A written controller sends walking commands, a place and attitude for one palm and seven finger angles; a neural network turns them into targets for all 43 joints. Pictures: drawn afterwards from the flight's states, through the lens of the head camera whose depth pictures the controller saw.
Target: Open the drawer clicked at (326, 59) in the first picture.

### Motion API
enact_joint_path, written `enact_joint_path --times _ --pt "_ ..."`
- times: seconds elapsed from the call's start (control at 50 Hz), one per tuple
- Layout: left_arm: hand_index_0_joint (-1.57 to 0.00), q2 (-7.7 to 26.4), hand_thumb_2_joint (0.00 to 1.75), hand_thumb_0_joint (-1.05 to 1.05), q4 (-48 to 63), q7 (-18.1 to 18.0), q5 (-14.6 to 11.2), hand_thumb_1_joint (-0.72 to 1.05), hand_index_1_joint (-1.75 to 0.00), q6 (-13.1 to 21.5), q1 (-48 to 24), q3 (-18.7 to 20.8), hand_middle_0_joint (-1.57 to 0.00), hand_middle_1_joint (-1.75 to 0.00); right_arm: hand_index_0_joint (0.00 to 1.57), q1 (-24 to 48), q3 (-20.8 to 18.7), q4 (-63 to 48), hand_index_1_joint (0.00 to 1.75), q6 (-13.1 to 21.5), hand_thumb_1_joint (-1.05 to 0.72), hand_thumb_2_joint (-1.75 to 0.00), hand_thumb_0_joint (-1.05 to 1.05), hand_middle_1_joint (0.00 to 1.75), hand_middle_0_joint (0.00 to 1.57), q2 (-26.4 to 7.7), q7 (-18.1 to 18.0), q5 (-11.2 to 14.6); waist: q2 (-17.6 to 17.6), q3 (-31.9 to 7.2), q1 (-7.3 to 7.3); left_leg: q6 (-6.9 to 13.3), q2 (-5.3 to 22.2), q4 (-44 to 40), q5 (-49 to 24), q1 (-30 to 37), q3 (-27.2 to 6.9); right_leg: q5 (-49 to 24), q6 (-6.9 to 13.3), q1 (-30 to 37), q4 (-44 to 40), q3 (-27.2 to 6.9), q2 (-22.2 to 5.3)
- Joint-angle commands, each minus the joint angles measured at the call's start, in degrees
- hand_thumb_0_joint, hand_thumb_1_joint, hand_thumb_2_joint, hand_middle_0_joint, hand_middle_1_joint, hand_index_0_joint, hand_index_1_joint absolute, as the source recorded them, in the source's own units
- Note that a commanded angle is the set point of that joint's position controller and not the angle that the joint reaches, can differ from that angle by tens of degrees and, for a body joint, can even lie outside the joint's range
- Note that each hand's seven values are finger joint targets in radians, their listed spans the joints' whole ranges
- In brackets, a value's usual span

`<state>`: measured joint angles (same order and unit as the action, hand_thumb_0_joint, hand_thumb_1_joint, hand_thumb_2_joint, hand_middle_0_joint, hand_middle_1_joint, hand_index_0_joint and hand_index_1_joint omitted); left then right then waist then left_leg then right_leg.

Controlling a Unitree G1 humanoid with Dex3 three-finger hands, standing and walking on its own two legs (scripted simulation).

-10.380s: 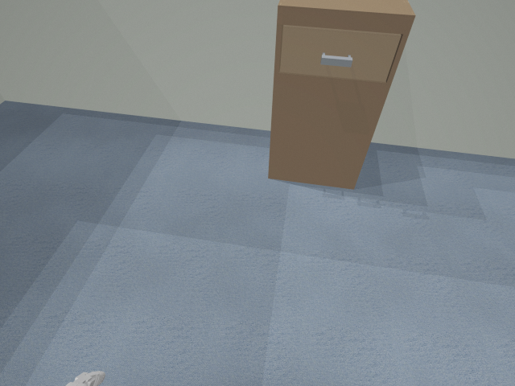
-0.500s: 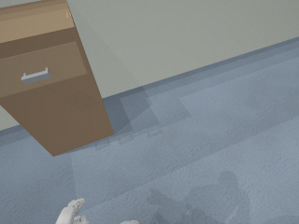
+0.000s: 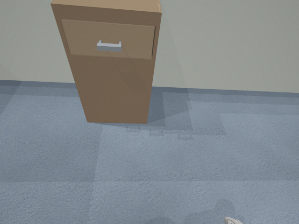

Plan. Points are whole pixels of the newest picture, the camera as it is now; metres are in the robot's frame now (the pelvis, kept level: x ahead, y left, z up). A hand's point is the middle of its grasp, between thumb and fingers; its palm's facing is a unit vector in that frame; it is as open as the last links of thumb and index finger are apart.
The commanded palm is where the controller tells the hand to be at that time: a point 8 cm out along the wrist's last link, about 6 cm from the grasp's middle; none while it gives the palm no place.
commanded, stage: turn to face it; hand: left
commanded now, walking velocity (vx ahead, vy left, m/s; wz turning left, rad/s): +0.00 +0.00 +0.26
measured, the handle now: (109, 44) +0.88 +0.28 -0.04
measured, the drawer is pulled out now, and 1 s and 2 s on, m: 0.00 0.00 0.00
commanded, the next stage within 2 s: take the last steps up to it in 0.02 s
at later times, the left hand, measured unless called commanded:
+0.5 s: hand out of the picture +0.09 +0.16 -0.15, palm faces +0.08 -0.97 -0.22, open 7.4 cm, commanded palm none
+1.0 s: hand out of the picture +0.01 +0.13 -0.17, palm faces +0.28 -0.95 -0.10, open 7.4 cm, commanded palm none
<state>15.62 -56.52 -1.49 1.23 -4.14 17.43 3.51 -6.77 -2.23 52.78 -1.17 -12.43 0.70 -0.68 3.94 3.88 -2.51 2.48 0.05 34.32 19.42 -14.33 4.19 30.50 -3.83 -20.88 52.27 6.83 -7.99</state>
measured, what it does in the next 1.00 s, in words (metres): walks ahead: right foot, then left foot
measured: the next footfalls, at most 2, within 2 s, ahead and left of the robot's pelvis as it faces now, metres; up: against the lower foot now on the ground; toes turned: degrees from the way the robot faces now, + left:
right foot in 0.46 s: +0.07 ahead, -0.13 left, +0.00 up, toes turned -1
left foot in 0.98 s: +0.28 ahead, +0.15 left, +0.00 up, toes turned +16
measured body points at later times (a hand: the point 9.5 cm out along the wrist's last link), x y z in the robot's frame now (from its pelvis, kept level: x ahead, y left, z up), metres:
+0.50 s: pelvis +0.02 -0.03 +0.00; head +0.01 -0.05 +0.45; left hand +0.08 +0.21 -0.13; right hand -0.01 -0.27 -0.16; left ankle -0.01 +0.09 -0.72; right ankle +0.03 -0.13 -0.73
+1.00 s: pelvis +0.18 +0.04 -0.01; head +0.21 +0.06 +0.44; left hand +0.00 +0.19 -0.16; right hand +0.33 -0.17 -0.15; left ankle +0.25 +0.14 -0.73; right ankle +0.04 -0.12 -0.71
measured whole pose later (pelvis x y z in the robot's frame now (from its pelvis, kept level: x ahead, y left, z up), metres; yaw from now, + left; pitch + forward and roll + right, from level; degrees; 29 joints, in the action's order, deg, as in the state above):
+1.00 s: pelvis +0.18 +0.04 -0.01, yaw +8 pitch +0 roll -1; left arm 4.7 -68.7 -0.9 1.4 2.6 31.3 1.1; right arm -6.7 -2.7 57.9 3.1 -9.1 1.0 -1.4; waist 1.3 3.3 -3.5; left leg 3.0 2.7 36.7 10.4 -24.6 7.9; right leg 28.9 -1.8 -1.4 36.5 7.3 -5.3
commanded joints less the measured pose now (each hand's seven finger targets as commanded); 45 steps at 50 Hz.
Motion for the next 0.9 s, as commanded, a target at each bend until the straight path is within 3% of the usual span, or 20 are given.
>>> enact_joint_path --times 0.0,0.04,0.1,0.14,0.24,0.3,0.36,0.4,0.42,0.44,0.46,0.48,0.5,0.52,0.54,0.58,0.6,0.76,0.84,0.88 --pt "-0.2 3.53 0.9 0.0 4.66 0.35 -0.36 0.9 -0.3 2.15 -4.18 0.52 -0.2 -0.3 0.2 -3.92 -2.02 -1.33 0.3 0.67 -0.9 -0.9 0.0 0.3 0.2 -10.3 -2.05 -0.36 -15.85 -3.63 3.46 6.43 15.28 -14.02 -40.8 8.06 -14.03 -4.51 -0.37 -9.6 12.19 -5.54 0.45" --pt "-0.2 3.17 0.9 0.0 3.3 0.48 -0.37 0.9 -0.3 2.19 -2.55 0.48 -0.2 -0.3 0.2 -4.12 -1.74 -1.03 0.3 1.11 -0.9 -0.9 0.0 0.3 0.2 -9.51 -2.15 -0.16 -12.68 -4.16 2.75 5.65 13.53 -14.14 -42.77 9.49 -11.87 -7.11 -0.89 -8.71 12.4 -5.02 1.43" --pt "-0.2 2.84 0.9 0.0 2.78 0.24 -0.41 0.9 -0.3 2.12 -2.77 0.28 -0.2 -0.3 0.2 -5.9 -1.64 -0.27 0.3 1.41 -0.9 -0.9 0.0 0.3 0.2 -8.85 -2.28 0.07 -10.57 -4.75 2.84 5.9 13.59 -15.03 -42.59 10.81 -12.45 -8.72 -1.44 -8.37 10.68 -5.49 1.71" --pt "-0.2 1.71 0.9 0.0 2.95 0.31 -0.35 0.9 -0.3 2.23 -2.8 -0.03 -0.2 -0.3 0.2 -7.41 -1.62 0.34 0.3 1.64 -0.9 -0.9 0.0 0.3 0.2 -8.32 -2.16 -0.22 -10.3 -5.41 3.19 6.92 14.06 -16.57 -33.82 11.51 -14.26 -8.66 -1.54 -7.88 8.34 -5.4 2.16" --pt "-0.2 0.74 0.9 0.0 4.41 1.33 0.32 0.9 -0.3 3.1 -8.06 -0.42 -0.2 -0.3 0.2 -11.84 -2.23 2.37 0.3 2.22 -0.9 -0.9 0.0 0.3 0.2 -7.45 -2.02 -0.8 -10.84 -0.15 5.31 8.91 15.54 -23.1 -1.81 8.61 -21.1 -6.62 -0.3 -9.93 0.84 -5.13 2.07" --pt "-0.2 -0.13 0.9 0.0 4.68 1.92 0.36 0.9 -0.3 3.8 -9.25 -0.7 -0.2 -0.3 0.2 -12.35 -2.25 3.44 0.3 2.42 -0.9 -0.9 0.0 0.3 0.2 -7.47 -2.0 -1.02 -11.13 1.74 5.24 8.67 14.98 -24.27 5.65 5.32 -22.43 -5.68 0.52 -6.0 -7.35 -3.96 2.71" --pt "-0.2 -1.45 0.9 0.0 3.16 2.17 0.13 0.9 -0.3 4.48 -6.13 -0.66 -0.2 -0.3 0.2 -12.11 -1.97 4.54 0.3 2.55 -0.9 -0.9 0.0 0.3 0.2 -7.33 -2.01 -1.03 -11.86 0.85 3.61 7.37 13.3 -22.56 6.54 1.03 -20.84 -7.59 1.28 2.72 -15.9 -2.38 4.84" --pt "-0.2 -1.23 0.9 0.0 0.54 2.05 0.14 0.9 -0.3 5.13 -0.16 -0.38 -0.2 -0.3 0.2 -11.52 -1.79 5.14 0.3 2.47 -0.9 -0.9 0.0 0.3 0.2 -6.33 -1.93 -0.73 -8.11 -0.55 0.76 4.78 9.96 -16.59 8.67 -5.28 -18.06 -13.84 1.6 14.96 -25.82 -1.48 5.96" --pt "-0.2 0.53 0.9 0.0 -1.04 1.68 0.35 0.9 -0.3 5.74 3.77 0.15 -0.2 -0.3 0.2 -11.47 -1.49 5.41 0.3 2.66 -0.9 -0.9 0.0 0.3 0.2 -4.47 -1.85 -0.45 -3.48 -0.92 -1.01 2.57 6.44 -9.43 10.35 -11.81 -14.69 -11.9 2.36 22.85 -30.13 -5.3 2.99" --pt "-0.2 4.77 0.9 0.0 -2.36 1.05 0.9 0.9 -0.3 6.33 8.56 1.04 -0.2 -0.3 0.2 -11.7 -0.58 4.49 0.3 2.94 -0.9 -0.9 0.0 0.3 0.2 -0.87 -1.67 0.13 8.79 -1.75 -2.86 -0.4 -0.23 5.18 11.66 -22.04 -5.94 0.77 6.03 29.48 -37.52 -20.26 -8.66" --pt "-0.2 7.76 0.9 0.0 -2.6 0.54 0.29 0.9 -0.3 6.08 11.95 1.67 -0.2 -0.3 0.2 -7.76 -0.91 1.93 0.3 2.72 -0.9 -0.9 0.0 0.3 0.2 -2.13 -1.34 -0.38 13.08 1.19 -4.86 -1.09 -0.66 16.17 14.89 -27.22 -4.1 10.46 11.44 24.7 -45.61 -34.15 -17.96" --pt "-0.2 6.75 0.9 0.0 -2.14 0.22 -0.06 0.9 -0.3 6.14 10.2 1.45 -0.2 -0.3 0.2 -6.38 -1.82 1.85 0.3 2.47 -0.9 -0.9 0.0 0.3 0.2 -4.36 -0.85 -0.88 5.77 3.7 -3.4 -1.06 1.86 22.56 10.81 -27.37 -6.27 16.17 13.17 18.36 -48.46 -34.49 -18.51" --pt "-0.2 4.78 0.9 0.0 -2.03 0.07 -0.22 0.9 -0.3 6.45 6.52 1.28 -0.2 -0.3 0.2 -7.64 -2.23 3.04 0.3 1.95 -0.9 -0.9 0.0 0.3 0.2 -4.1 -0.44 -0.97 6.72 5.42 -1.25 -1.09 3.38 25.59 6.68 -25.84 -6.22 16.9 11.7 13.82 -49.08 -31.22 -16.39" --pt "-0.2 2.6 0.9 0.0 -1.9 0.08 -0.19 0.9 -0.3 6.66 4.66 0.68 -0.2 -0.3 0.2 -8.69 -2.28 4.16 0.3 1.64 -0.9 -0.9 0.0 0.3 0.2 -3.17 -0.24 -1.08 4.87 7.21 0.09 -1.52 4.31 27.46 3.26 -24.78 -5.73 12.69 10.8 10.91 -48.75 -27.76 -14.71" --pt "-0.2 0.52 0.9 0.0 -1.69 0.1 -0.23 0.9 -0.3 7.03 3.34 -0.04 -0.2 -0.3 0.2 -10.8 -2.27 5.5 0.3 1.34 -0.9 -0.9 0.0 0.3 0.2 -2.22 -0.02 -1.17 2.79 7.72 1.68 -2.13 5.06 28.17 -1.04 -23.34 -5.44 5.61 9.54 9.38 -47.94 -21.36 -12.12" --pt "-0.2 -1.65 0.9 0.0 -2.55 0.09 -0.37 0.9 -0.3 7.71 4.31 -0.48 -0.2 -0.3 0.2 -13.64 -2.14 7.06 0.3 0.92 -0.9 -0.9 0.0 0.3 0.2 0.1 0.13 -1.17 1.05 6.2 2.76 -3.22 5.1 28.58 -5.89 -21.48 -3.95 -5.85 8.32 9.87 -46.54 -12.87 -8.5" --pt "-0.2 -2.03 0.9 0.0 -3.15 0.11 -0.43 0.9 -0.3 7.98 5.47 -0.72 -0.2 -0.3 0.2 -13.79 -2.23 7.29 0.3 0.83 -0.9 -0.9 0.0 0.3 0.2 0.45 0.28 -1.02 1.13 6.14 2.74 -3.41 5.08 28.61 -7.83 -21.55 -3.48 -9.07 8.23 10.31 -46.75 -10.83 -7.57" --pt "-0.2 -2.59 0.9 0.0 -7.94 -0.24 0.06 0.9 -0.3 9.49 14.23 -1.31 -0.2 -0.3 0.2 -3.64 -1.63 3.92 0.3 1.8 -0.9 -0.9 0.0 0.3 0.2 1.1 0.9 -0.65 2.85 5.89 0.52 -3.89 6.56 17.44 -10.49 -26.64 -0.95 -28.71 11.21 19.22 -43.59 -7.75 -8.13" --pt "-0.2 -1.61 0.9 0.0 -9.19 -0.56 0.4 0.9 -0.3 9.04 15.34 -1.07 -0.2 -0.3 0.2 1.32 -0.81 2.2 0.3 2.83 -0.9 -0.9 0.0 0.3 0.2 2.44 1.28 -0.35 4.49 5.15 -0.42 -2.24 4.91 6.4 -7.96 -19.28 1.98 -38.4 10.94 19.86 -39.48 -5.51 -8.38" --pt "-0.2 -1.1 0.9 0.0 -9.48 -0.62 0.41 0.9 -0.3 8.63 15.25 -0.85 -0.2 -0.3 0.2 0.08 -0.93 2.43 0.3 3.43 -0.9 -0.9 0.0 0.3 0.2 2.02 1.0 -0.3 5.19 4.04 0.5 -0.98 3.15 2.65 -6.3 -12.33 3.36 -43.1 10.56 18.67 -35.3 -5.11 -8.41"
